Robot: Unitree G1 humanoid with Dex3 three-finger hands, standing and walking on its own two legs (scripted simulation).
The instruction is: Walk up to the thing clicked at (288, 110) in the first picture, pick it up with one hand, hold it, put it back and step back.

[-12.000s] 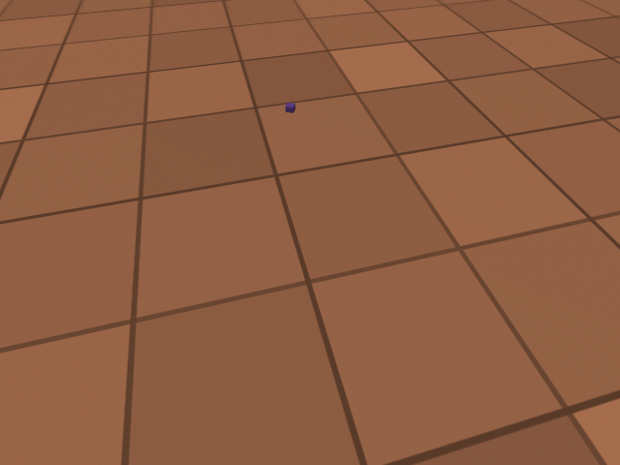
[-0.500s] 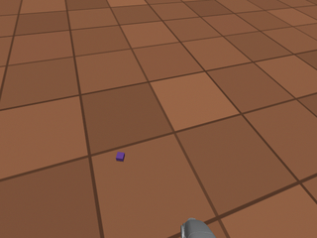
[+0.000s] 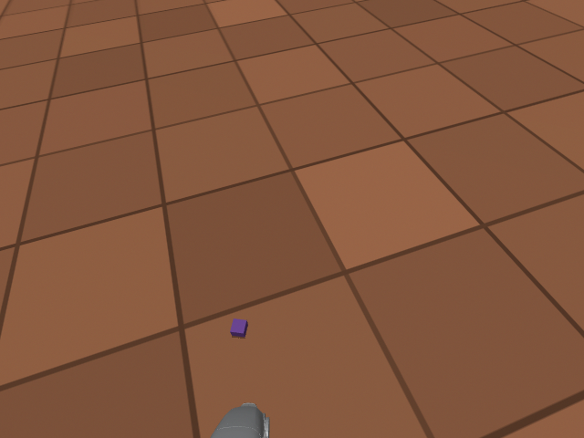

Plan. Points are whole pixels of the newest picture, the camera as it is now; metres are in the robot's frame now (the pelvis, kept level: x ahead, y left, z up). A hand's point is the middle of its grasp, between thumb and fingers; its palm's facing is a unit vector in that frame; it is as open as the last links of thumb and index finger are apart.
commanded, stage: walk up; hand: left
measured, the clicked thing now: (239, 327) +0.57 +0.27 -0.75
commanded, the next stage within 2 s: none
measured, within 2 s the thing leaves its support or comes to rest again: neither
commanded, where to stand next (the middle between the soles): +0.19 +0.02 m, yaw +0 degrees
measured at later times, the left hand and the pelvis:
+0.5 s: hand (111, 437) +0.14 +0.32 -0.17, palm faces -0.07 -0.93 -0.35, open 7.4 cm; pelvis +0.09 +0.05 -0.01, yaw -2 degrees
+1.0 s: hand (158, 374) +0.23 +0.26 -0.15, palm faces -0.06 -0.95 -0.31, open 7.4 cm; pelvis +0.11 +0.03 +0.01, yaw -2 degrees
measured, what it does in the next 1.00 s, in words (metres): walks ahead: left foot, then right foot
